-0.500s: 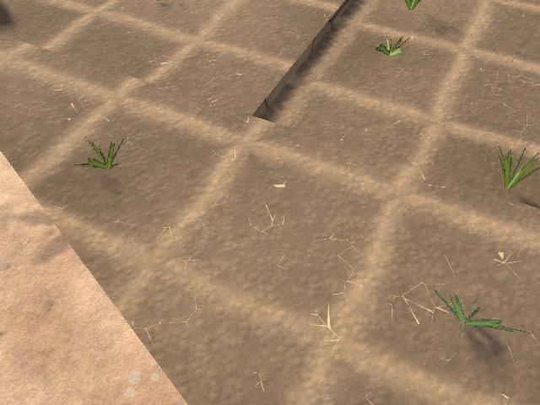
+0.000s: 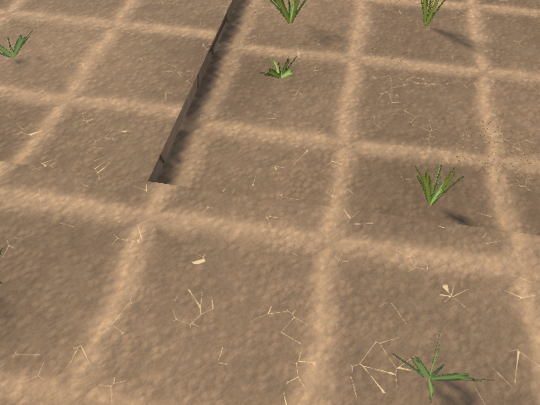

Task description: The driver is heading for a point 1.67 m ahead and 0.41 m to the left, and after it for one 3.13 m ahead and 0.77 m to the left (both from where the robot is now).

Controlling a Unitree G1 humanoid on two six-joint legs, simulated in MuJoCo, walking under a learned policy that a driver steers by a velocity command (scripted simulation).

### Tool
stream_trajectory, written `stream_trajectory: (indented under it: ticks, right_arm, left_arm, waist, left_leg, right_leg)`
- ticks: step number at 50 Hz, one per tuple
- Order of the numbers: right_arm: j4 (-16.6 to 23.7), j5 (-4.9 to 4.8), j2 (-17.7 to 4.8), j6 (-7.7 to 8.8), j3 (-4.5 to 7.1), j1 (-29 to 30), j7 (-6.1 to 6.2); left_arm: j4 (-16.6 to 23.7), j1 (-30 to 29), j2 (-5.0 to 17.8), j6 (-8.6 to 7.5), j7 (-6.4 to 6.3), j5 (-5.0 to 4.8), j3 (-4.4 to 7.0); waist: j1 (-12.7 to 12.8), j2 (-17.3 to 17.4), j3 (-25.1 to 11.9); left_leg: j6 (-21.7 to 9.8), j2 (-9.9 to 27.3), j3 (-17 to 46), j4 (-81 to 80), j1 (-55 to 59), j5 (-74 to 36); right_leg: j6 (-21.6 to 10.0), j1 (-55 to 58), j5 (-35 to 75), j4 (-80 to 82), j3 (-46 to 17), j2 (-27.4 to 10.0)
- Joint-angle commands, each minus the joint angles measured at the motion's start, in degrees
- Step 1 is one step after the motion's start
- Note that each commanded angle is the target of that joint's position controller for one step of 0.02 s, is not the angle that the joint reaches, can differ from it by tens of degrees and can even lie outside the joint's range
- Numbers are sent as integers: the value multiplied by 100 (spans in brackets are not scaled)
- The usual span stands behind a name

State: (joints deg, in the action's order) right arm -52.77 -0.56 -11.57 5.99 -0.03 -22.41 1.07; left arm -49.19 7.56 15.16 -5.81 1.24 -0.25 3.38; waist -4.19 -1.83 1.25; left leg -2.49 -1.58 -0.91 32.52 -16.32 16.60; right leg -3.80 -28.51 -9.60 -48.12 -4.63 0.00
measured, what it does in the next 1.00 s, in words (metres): goes down, turning left: right foot 0.08 m lower, then left foot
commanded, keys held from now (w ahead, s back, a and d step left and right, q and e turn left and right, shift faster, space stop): w+q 0.78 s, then w+e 0.22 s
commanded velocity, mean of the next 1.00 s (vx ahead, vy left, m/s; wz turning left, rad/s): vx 0.50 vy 0.00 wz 0.38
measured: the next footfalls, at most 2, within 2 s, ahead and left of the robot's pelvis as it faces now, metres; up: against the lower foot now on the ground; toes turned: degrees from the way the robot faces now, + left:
right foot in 0.18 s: +0.22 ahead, -0.14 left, -0.08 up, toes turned +7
left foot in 0.62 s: +0.47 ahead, +0.18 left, -0.08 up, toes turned +23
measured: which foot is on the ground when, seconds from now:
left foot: down 0.00-0.16, up 0.18-0.60, down 0.62-1.00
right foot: up 0.00-0.16, down 0.18-0.64, up 0.66-1.00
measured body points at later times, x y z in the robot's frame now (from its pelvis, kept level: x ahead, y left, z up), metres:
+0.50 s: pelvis +0.27 -0.01 -0.07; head +0.28 +0.00 +0.38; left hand +0.18 +0.24 -0.22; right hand +0.50 -0.21 -0.17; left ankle +0.40 +0.17 -0.76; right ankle +0.18 -0.14 -0.81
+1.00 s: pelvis +0.51 +0.13 -0.06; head +0.53 +0.15 +0.39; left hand +0.56 +0.43 -0.17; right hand +0.70 -0.09 -0.18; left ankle +0.43 +0.16 -0.81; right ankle +0.78 +0.05 -0.74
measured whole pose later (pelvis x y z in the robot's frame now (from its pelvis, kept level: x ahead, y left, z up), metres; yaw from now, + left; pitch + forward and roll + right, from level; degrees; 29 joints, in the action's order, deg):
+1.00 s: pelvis +0.51 +0.13 -0.06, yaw +27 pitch +2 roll +1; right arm -45.3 -0.4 -13.7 4.5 3.5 -17.3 -0.1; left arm -45.8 5.7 15.3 -5.2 0.2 -0.3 3.6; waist -2.9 -2.4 0.1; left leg -5.7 -6.9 2.3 14.7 -4.4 12.3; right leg 0.0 -41.5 7.8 -39.1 -2.4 -6.6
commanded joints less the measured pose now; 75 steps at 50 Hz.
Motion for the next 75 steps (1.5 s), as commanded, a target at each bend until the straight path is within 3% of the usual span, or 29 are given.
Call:
stream_trajectory:
  ticks: [1, 6, 8, 9, 11, 12, 13, 16, 20, 26, 29, 31, 32, 33, 35, 36, 41, 48, 54, 57, 59, 60, 61, 62, 63, 64, 66, 68, 75]
  right_arm:
    - [329, -212, -990, 30, 365, 477, 87]
    - [179, -130, -840, -6, 484, 119, 213]
    - [115, -79, -526, -28, 427, -177, 187]
    - [94, -105, -226, -22, 364, -234, 119]
    - [202, -239, -330, 133, 378, -1146, 67]
    - [551, -398, -396, 163, 356, -743, 84]
    - [602, -337, -773, 64, 477, 269, 174]
    - [546, -138, -605, -151, 526, 188, 144]
    - [792, -56, -303, -172, 461, 889, -41]
    - [1383, -71, -247, -266, 363, 2147, -356]
    - [1535, -59, -524, -306, 470, 2066, -448]
    - [1215, -93, -1084, -339, 758, 661, -406]
    - [1064, -86, -1722, -390, 948, -185, -267]
    - [1183, -137, -1979, -335, 910, 8, -288]
    - [1202, -27, -1323, -298, 725, 137, -239]
    - [1307, -35, -1202, -259, 677, 600, -239]
    - [1426, 19, -952, -156, 582, 1065, -159]
    - [1050, 7, -1054, -72, 575, 465, -84]
    - [688, 49, -1137, -133, 598, 61, -60]
    - [709, 39, -1229, -229, 609, 208, -4]
    - [778, 17, -1367, -291, 618, 397, 48]
    - [856, 27, -1363, -274, 592, 525, 82]
    - [1048, 174, -863, -136, 419, 10, 29]
    - [988, 187, -739, 40, 318, -118, -83]
    - [743, 687, -848, 98, 236, -177, -481]
    - [833, 667, -832, 181, 242, 478, -474]
    - [923, 788, -689, 149, 126, 592, -355]
    - [944, 697, -758, 10, 106, 694, -270]
    - [1353, 458, -491, -134, -150, 1966, -308]
  left_arm:
    - [263, 21, -103, 10, 84, -255, -53]
    - [366, -451, 21, 90, 84, -166, -57]
    - [-13, 528, 213, 36, 39, -95, 62]
    - [-319, 1610, 338, 17, 30, 22, 130]
    - [-431, 1997, 1082, 95, 39, -56, 288]
    - [-631, 2004, 1448, 99, 51, -83, 435]
    - [-413, 1432, 557, 47, 62, -59, 186]
    - [-254, 128, 50, -106, 4, 38, -15]
    - [-381, 505, 370, -77, -230, 149, 63]
    - [-537, 1176, 640, 66, -315, -79, 178]
    - [-439, 1121, 943, 171, -297, -83, 271]
    - [-365, 1095, 1006, 226, -310, -50, 269]
    - [-179, 1207, 777, 171, -291, 129, 178]
    - [91, 1526, 151, -44, -152, 113, -52]
    - [347, 503, 770, -348, -51, -208, 115]
    - [355, 406, 697, -352, -113, -120, 109]
    - [410, 609, 512, -16, -207, 73, 188]
    - [710, -530, 321, -12, -102, -13, 67]
    - [1116, -1208, 322, -39, 126, -118, 5]
    - [1203, -1001, 370, -39, 245, -108, 22]
    - [1022, -17, 703, 0, 228, -62, 202]
    - [856, 900, 1011, 25, 173, -52, 339]
    - [810, 1610, 1624, 44, 113, -12, 490]
    - [712, 1802, 1342, 72, 100, -138, 404]
    - [195, 2812, 741, -64, -29, 583, 212]
    - [176, 2135, 614, -148, 11, 558, 183]
    - [325, 1131, 121, -167, 29, 363, -25]
    - [532, 599, 264, -181, 105, 283, -17]
    - [354, 1450, 821, -233, 489, 384, 188]
  waist:
    - [464, 453, -96]
    - [468, 284, 16]
    - [809, 36, -296]
    - [1283, -376, -913]
    - [822, -1471, -1348]
    - [746, -1611, -1344]
    - [873, -10, -448]
    - [75, -268, 338]
    - [283, -156, 189]
    - [660, -22, 220]
    - [436, -288, -146]
    - [-306, -212, -892]
    - [-484, 754, -1526]
    - [17, 1829, -2274]
    - [-247, 812, -1461]
    - [66, 138, -933]
    - [613, 310, -476]
    - [72, 494, -125]
    - [-172, 417, 210]
    - [49, 616, -60]
    - [630, 736, -734]
    - [1106, 604, -1209]
    - [1014, -615, -2061]
    - [995, -1103, -2669]
    - [1440, 2, -1871]
    - [1224, -166, -39]
    - [666, -105, -225]
    - [415, -61, -331]
    - [783, -130, 103]
  left_leg:
    - [-871, 909, 1448, -1068, -1141, -269]
    - [-646, 940, 1706, 41, -1074, 841]
    - [-423, 465, 1372, 1530, -1535, 1333]
    - [-200, 70, 898, 3529, -2533, 1875]
    - [-42, 153, 919, 5734, -4158, 1895]
    - [36, 417, 731, 6324, -4954, 1366]
    - [-47, 532, 749, 6375, -5064, 760]
    - [208, 903, 1261, 4347, -3711, -341]
    - [167, 766, 618, 2263, -2710, -1614]
    - [-223, 621, 83, 636, -2645, -1652]
    - [-481, 139, -439, 420, -1614, -821]
    - [-811, -260, -469, -47, 608, -962]
    - [-1250, 883, 1295, -29, 2511, -1334]
    - [-2374, 2133, 4591, -1170, 4054, -269]
    - [-1762, 1783, 3635, -1526, 3255, -34]
    - [-1595, 1542, 2997, -1623, 2230, -657]
    - [-1476, 1101, 1806, -2066, 414, -2101]
    - [-919, 942, 841, -2266, 661, -2042]
    - [-832, 1457, 640, -1935, 2157, -2675]
    - [-663, 1478, 323, -1285, 2418, -4720]
    - [-472, 1276, 39, 25, 2223, -6548]
    - [-252, 1095, -111, 1304, 1265, -5848]
    - [183, 294, -289, 3658, -1038, -2567]
    - [283, -354, 517, 4679, -2382, 1486]
    - [55, -23, 1263, 4408, -2958, 774]
    - [175, 187, 1060, 4384, -3884, 673]
    - [81, 655, 968, 3402, -2941, 187]
    - [281, 795, 751, 2965, -2170, 224]
    - [482, 407, -2, 473, -817, -1897]
  right_leg:
    - [213, 1216, 1553, 1428, 186, 44]
    - [119, 1809, 2088, 2616, -29, -327]
    - [39, 2998, 1671, 2679, 114, -404]
    - [-84, 4368, 1736, 2114, -302, -954]
    - [-697, 4958, 3305, 1585, -1881, -2338]
    - [-1369, 4725, -3, 2599, -3332, -2950]
    - [-1057, 3832, -935, 3260, -2885, -2464]
    - [-705, 1824, 1113, 3373, -1142, -1768]
    - [-541, 1467, 2065, 3691, 188, -1343]
    - [-366, 2898, 2106, 3647, 826, -1605]
    - [-150, 3181, 4339, 2723, 1262, -1575]
    - [123, 2551, 4830, 692, 1530, -1296]
    - [381, 890, 2283, -1357, 1632, -933]
    - [587, -1232, -2149, -3274, 680, 268]
    - [283, -2100, -1466, -3259, -74, -262]
    - [280, -1795, -1044, -2682, -51, -509]
    - [559, -864, -337, -1271, 110, -791]
    - [370, -906, 2111, 915, 320, -636]
    - [65, -1689, 1352, 1515, 320, -388]
    - [-169, -1065, 514, 1620, 686, -41]
    - [-413, 514, 373, 1755, 1026, 408]
    - [-697, 2102, 891, 1887, 466, 112]
    - [-1656, 4509, 1206, 1752, -1964, -1414]
    - [-2173, 5462, 514, 2655, -4073, -2014]
    - [-1451, 5136, -1670, 2996, -3300, -1389]
    - [-1379, 4226, -1657, 3101, -2744, -1265]
    - [-1339, 2920, -928, 3509, -2080, -938]
    - [-1395, 1824, -519, 3734, -1749, -825]
    - [-1288, 381, 720, 3455, -1055, -310]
